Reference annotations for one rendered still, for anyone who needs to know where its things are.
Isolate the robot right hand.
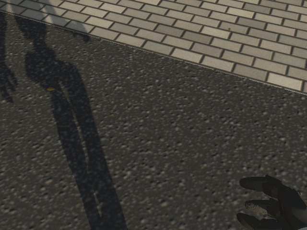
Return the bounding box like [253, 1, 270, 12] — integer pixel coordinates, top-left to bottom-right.
[236, 174, 307, 230]

